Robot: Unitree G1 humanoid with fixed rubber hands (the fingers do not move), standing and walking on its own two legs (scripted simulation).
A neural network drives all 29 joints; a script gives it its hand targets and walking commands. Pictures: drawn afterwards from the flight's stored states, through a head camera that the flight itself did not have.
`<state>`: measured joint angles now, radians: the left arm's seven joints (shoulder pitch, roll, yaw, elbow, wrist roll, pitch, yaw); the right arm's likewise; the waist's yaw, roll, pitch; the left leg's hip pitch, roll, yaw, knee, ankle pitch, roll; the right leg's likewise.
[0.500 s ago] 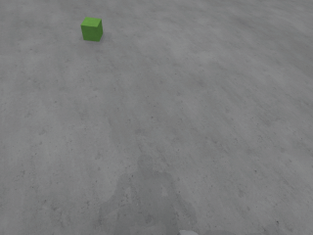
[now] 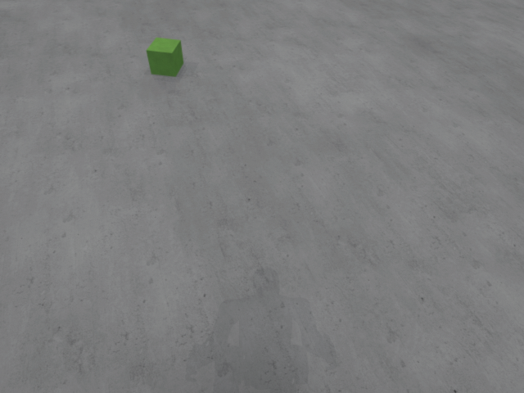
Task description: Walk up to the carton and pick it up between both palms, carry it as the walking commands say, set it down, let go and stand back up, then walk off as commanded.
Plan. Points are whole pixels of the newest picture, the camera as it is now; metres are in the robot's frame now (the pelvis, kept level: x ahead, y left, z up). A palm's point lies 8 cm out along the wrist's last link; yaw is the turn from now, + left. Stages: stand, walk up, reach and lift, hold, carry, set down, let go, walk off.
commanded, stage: walk off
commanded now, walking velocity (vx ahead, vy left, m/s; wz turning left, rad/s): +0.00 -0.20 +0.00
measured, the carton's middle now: (165, 57) +2.42 +0.63 -0.68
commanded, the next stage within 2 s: stand in 2.00 s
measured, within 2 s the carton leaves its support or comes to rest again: neither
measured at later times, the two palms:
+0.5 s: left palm out of the picture +0.07 +0.11 -0.11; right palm out of the picture -0.02 -0.43 -0.13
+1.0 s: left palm out of the picture +0.01 +0.01 -0.13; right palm out of the picture -0.02 -0.51 -0.10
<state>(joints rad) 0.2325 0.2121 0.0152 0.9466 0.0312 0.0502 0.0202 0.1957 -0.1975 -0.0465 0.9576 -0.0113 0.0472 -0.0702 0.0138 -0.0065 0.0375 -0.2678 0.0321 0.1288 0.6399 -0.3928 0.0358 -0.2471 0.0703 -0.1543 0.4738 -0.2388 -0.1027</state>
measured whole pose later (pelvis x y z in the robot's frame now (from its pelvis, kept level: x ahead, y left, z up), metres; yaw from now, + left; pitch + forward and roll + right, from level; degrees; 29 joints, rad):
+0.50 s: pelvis -0.02 -0.14 +0.00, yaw -1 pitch +1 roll +0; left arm 0.17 0.24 0.04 0.90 0.05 0.04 -0.03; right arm 0.27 -0.30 -0.10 0.98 -0.02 0.06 -0.05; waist -0.03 0.05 0.07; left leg -0.42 0.11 -0.02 0.93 -0.54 -0.01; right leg -0.27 -0.04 -0.08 0.51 -0.24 0.00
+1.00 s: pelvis -0.03 -0.24 +0.02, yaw -1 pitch +0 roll -3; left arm 0.25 0.26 0.07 0.95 0.03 0.08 -0.03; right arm 0.28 -0.21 -0.06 0.98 -0.03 0.01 -0.06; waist -0.02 -0.03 0.06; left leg -0.18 0.11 0.13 0.43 -0.24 -0.01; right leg -0.47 0.01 0.06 1.03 -0.31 0.09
